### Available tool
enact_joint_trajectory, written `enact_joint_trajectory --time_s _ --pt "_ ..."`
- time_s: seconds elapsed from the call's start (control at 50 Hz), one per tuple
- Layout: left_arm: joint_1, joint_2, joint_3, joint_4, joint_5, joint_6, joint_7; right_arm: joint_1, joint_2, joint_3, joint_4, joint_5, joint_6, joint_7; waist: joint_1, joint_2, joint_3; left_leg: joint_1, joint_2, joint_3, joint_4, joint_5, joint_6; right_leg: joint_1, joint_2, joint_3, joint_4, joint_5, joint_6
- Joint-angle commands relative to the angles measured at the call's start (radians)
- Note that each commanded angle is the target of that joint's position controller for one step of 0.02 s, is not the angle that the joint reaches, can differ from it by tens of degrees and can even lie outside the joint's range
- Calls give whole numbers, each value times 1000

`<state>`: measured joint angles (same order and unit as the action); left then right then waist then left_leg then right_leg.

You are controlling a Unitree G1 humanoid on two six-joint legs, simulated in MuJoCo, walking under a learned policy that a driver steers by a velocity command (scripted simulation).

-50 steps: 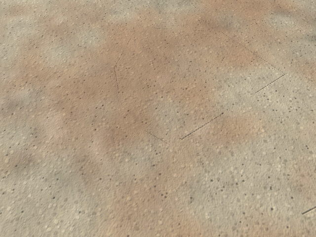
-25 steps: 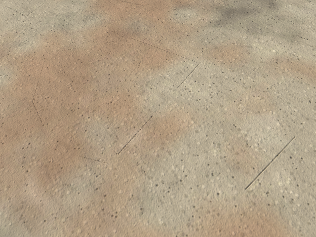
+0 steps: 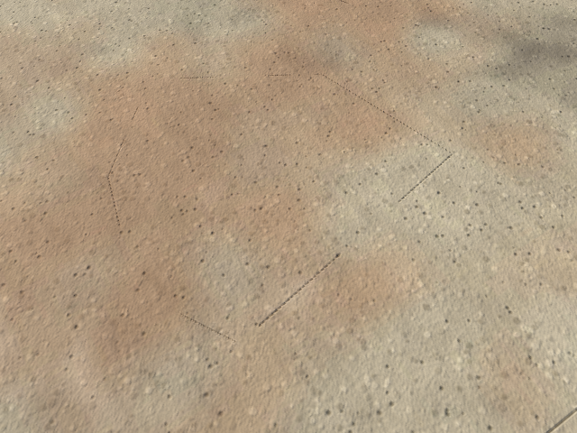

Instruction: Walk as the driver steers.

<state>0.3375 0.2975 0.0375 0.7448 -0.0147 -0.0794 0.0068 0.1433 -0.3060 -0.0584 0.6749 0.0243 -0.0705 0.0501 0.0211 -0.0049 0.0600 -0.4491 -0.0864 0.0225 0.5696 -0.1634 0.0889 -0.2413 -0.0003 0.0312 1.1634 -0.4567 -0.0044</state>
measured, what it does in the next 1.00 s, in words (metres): walks ahead, turning left: right foot, then left foot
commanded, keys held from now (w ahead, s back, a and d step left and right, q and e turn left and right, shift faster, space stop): w+q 0.46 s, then w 0.22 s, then w+e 0.32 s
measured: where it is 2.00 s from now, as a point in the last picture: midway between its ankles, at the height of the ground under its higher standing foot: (276, 210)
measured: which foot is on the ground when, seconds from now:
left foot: down 0.00-0.38, up 0.40-0.86, down 0.88-1.00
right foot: up 0.00-0.36, down 0.38-0.88, up 0.90-1.00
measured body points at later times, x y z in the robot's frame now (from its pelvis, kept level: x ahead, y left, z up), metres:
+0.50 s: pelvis +0.30 -0.04 +0.01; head +0.32 -0.04 +0.46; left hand +0.38 +0.26 -0.07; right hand +0.46 -0.29 -0.11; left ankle +0.16 +0.06 -0.63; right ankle +0.38 -0.13 -0.72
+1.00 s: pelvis +0.53 +0.09 +0.01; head +0.55 +0.11 +0.46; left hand +0.48 +0.37 -0.12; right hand +0.77 -0.11 -0.07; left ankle +0.54 +0.20 -0.72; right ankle +0.48 -0.08 -0.64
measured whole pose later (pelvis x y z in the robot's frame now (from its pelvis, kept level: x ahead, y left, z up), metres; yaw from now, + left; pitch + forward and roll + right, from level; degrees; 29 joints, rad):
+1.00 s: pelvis +0.53 +0.09 +0.01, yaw +15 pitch +1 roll +0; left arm 0.36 0.31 0.05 0.82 -0.03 -0.06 0.00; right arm 0.15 -0.26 -0.04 0.68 0.00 -0.08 0.02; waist 0.03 -0.03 0.03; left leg -0.33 0.00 0.06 0.48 -0.18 0.03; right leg -0.40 -0.05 0.05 1.13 -0.40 0.00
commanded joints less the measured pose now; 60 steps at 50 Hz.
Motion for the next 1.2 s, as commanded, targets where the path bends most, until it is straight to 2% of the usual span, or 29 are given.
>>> enact_joint_trajectory --time_s 0.02,0.04,0.1,0.14,0.2,0.28,0.32,0.36,0.38,0.4,0.42,0.44,0.46,0.48,0.5,0.54,0.62,0.7,0.78,0.82,0.86,0.88,0.9,0.92,0.94,0.96,1.0,1.08,1.2 --pt "-112 141 28 -149 14 -68 -3 128 -134 -41 -41 -8 -4 -19 -65 -9 -126 459 293 -487 -306 9 211 -470 -83 76 55 121 -9" --pt "-91 140 31 -147 21 -59 -4 98 -119 -33 -57 -21 -4 -24 -31 16 -109 375 268 -449 -334 73 215 -414 -98 80 32 146 0" --pt "-52 108 23 -139 35 -27 -1 77 -123 -34 -49 -12 -8 -37 7 48 -73 220 236 -358 -372 191 228 -368 -105 43 -83 171 52" --pt "-123 82 11 -164 41 -21 3 89 -146 -40 -38 -9 -8 -48 -10 51 -40 147 197 -298 -380 209 207 -358 -91 18 -223 280 80" --pt "-256 48 -3 -189 33 -30 -2 133 -160 -45 -16 2 3 -58 -69 67 -37 108 141 -253 -345 127 146 -264 -36 4 -488 505 91" --pt "-320 92 15 -205 7 -44 -16 198 -162 -47 11 12 19 -65 -88 94 -58 220 187 -367 -262 36 113 -211 -6 51 -639 527 78" --pt "-289 120 31 -200 4 -50 -20 191 -157 -48 10 7 25 -66 -61 119 -67 284 217 -429 -192 44 91 -178 -9 65 -663 438 46" --pt "-151 152 56 -171 8 -58 -13 177 -120 -38 1 -1 29 -62 19 119 -128 263 167 -412 -40 107 46 31 -22 46 -718 396 -12" --pt "-16 201 71 -164 27 -59 -4 187 -52 -13 -18 -16 26 -55 75 23 -268 173 105 -341 223 2 11 267 -177 188 -706 317 -77" --pt "60 284 90 -137 44 -46 -6 329 21 10 -45 4 15 -54 15 -290 -385 -172 -41 -203 566 -421 -59 580 -408 645 -787 147 -241" --pt "66 211 81 -132 22 -40 -15 334 -80 -5 -29 25 14 -58 32 -269 -355 -323 40 -209 725 -409 -74 563 -445 813 -851 -100 -258" --pt "21 139 62 -145 19 -35 -11 226 -147 -24 -35 22 21 -60 64 -148 -224 -352 81 -202 767 -305 -81 453 -391 646 -869 -104 -212" --pt "-27 115 52 -144 25 -29 -9 156 -148 -27 -50 6 26 -62 57 -80 -146 -327 113 -169 748 -228 -86 337 -342 488 -873 39 -180" --pt "-48 95 44 -133 29 -27 -10 114 -131 -27 -64 -7 25 -60 45 -68 -91 -304 134 -169 701 -180 -89 245 -293 391 -892 166 -173" --pt "-58 81 38 -122 34 -29 -10 110 -108 -26 -69 -4 26 -54 23 -89 -64 -263 153 -167 662 -152 -87 185 -257 312 -918 242 -165" --pt "-54 72 37 -97 27 -37 -13 127 -62 -16 -61 2 32 -48 4 -111 -55 -218 155 -144 595 -141 -88 140 -230 228 -959 321 -178" --pt "-42 119 52 -51 11 -41 -17 48 -22 4 -79 -16 29 -40 1 -71 -33 -246 169 -122 374 -55 -98 147 -246 138 -1006 459 -218" --pt "-9 150 55 -10 -5 -25 -14 -86 -4 20 -98 -14 6 -19 44 -62 -13 -161 163 -53 123 126 -96 137 -209 46 -1012 499 -193" --pt "62 179 61 36 -18 -2 -13 -180 -32 12 -132 -4 -14 -6 55 -76 6 -96 127 -45 -12 115 -78 190 -245 92 -970 523 -180" --pt "58 196 66 46 -20 10 -8 -139 -65 -3 -124 -4 -23 -4 11 -88 -15 -3 109 -42 -68 81 -54 214 -258 111 -910 585 -157" --pt "45 169 53 45 -15 12 -4 77 -134 -42 -61 -16 -23 -20 -107 -68 -156 354 103 -30 -109 110 -6 121 -176 47 -651 725 -104" --pt "36 96 24 9 15 8 -3 259 -214 -65 -37 -36 -17 -37 -176 52 -322 651 314 -243 -70 130 59 -83 -106 2 -333 433 -58" --pt "164 -4 -4 -7 -2 -5 -3 276 -263 -69 -29 -45 -6 -37 -108 299 -440 867 522 -647 -174 -57 196 -403 27 11 -30 -133 -7" --pt "111 110 25 9 -27 -10 -3 263 -165 -48 -26 -33 -5 -36 -142 193 -362 780 492 -669 -242 -200 186 -499 -17 99 84 -120 -3" --pt "36 143 39 -13 -39 -9 -4 209 -120 -33 -20 -22 -7 -36 -127 164 -224 668 459 -517 -263 -189 150 -545 -57 83 97 -31 -9" --pt "1 131 39 -17 -29 -4 1 148 -87 -23 -17 -22 -11 -33 -96 118 -162 555 414 -416 -293 -117 128 -515 -92 67 72 48 -4" --pt "3 100 42 -14 -15 17 -1 73 -43 -14 -7 -35 -23 -29 -38 134 -89 391 357 -267 -363 4 107 -428 -133 75 15 147 7" --pt "-28 49 36 -38 -11 49 -3 50 -68 -32 33 -38 -50 -37 -7 80 -34 309 359 -106 -436 178 119 -429 -144 78 -65 244 30" --pt "-207 22 18 -105 -6 41 -39 96 -131 -50 78 -28 -36 -56 -65 42 16 357 344 76 -452 216 90 -410 -124 6 -393 486 10"
Velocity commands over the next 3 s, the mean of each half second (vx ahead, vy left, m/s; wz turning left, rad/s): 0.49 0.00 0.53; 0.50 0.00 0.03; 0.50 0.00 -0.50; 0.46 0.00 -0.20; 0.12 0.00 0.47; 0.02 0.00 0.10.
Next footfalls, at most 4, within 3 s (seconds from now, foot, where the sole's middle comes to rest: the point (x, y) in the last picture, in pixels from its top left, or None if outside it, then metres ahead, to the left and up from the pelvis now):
0.38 right None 0.42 -0.12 -0.76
0.88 left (217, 366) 0.58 0.22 -0.76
1.38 right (307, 251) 0.90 0.01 -0.76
1.90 left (249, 165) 1.21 0.18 -0.76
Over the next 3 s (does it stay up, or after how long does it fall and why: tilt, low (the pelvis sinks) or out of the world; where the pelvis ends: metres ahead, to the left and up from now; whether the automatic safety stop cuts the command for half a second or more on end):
stays up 1.21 0.10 0.02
